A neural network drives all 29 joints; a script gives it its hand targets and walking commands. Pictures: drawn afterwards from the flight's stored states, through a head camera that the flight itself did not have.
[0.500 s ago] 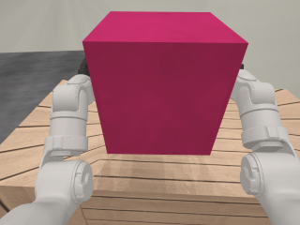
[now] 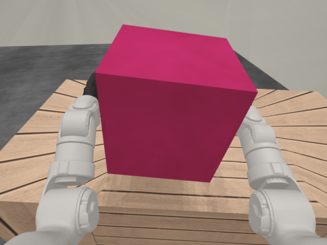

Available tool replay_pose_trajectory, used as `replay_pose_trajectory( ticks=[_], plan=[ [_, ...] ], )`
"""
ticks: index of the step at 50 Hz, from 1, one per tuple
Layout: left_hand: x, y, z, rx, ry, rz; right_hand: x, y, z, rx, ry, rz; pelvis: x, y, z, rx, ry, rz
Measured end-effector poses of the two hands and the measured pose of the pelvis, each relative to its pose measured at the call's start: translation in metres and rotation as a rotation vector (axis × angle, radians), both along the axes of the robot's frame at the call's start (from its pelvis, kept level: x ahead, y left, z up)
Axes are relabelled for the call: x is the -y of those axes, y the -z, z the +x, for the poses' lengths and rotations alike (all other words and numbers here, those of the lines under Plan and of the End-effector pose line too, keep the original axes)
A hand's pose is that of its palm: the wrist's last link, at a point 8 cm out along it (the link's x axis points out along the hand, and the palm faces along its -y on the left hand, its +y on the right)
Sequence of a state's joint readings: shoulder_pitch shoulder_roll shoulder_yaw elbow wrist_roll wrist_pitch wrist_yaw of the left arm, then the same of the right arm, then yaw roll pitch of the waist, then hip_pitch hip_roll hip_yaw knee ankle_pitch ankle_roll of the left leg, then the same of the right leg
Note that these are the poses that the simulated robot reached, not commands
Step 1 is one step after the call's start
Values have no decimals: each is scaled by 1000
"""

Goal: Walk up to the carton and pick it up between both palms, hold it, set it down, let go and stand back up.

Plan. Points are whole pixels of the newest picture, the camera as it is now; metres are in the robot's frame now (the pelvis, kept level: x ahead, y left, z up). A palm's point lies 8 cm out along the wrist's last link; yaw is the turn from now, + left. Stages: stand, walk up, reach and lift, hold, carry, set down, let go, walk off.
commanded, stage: set down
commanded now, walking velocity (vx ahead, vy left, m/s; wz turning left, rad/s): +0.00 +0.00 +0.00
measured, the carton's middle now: (167, 105) +0.42 +0.01 +0.19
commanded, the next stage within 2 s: none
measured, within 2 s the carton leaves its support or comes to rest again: neither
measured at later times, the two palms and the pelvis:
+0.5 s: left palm (95, 111) +0.38 +0.19 +0.19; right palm (238, 114) +0.40 -0.17 +0.18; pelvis +0.01 +0.00 +0.00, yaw +0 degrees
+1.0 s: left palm (102, 119) +0.39 +0.18 +0.16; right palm (239, 122) +0.40 -0.18 +0.16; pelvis +0.01 +0.00 +0.00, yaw +0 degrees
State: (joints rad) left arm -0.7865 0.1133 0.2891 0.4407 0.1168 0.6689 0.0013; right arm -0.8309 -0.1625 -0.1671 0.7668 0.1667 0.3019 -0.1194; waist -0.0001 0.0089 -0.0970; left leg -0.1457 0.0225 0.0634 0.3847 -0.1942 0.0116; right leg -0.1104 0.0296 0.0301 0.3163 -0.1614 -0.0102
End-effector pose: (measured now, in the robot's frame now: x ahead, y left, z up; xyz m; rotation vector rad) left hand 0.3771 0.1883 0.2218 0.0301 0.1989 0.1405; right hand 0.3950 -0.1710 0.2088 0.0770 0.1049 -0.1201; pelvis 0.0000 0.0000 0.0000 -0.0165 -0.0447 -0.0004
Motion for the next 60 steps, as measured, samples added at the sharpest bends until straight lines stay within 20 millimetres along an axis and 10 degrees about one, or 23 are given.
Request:
replay_pose_trajectory(
  ticks=[60],
  plan=[
    [15, 83, 18, -99, 16, -16, 16, 70, 11, -87, -1, -47, -2, 0, 20, -27, -1, -3]
  ],
)
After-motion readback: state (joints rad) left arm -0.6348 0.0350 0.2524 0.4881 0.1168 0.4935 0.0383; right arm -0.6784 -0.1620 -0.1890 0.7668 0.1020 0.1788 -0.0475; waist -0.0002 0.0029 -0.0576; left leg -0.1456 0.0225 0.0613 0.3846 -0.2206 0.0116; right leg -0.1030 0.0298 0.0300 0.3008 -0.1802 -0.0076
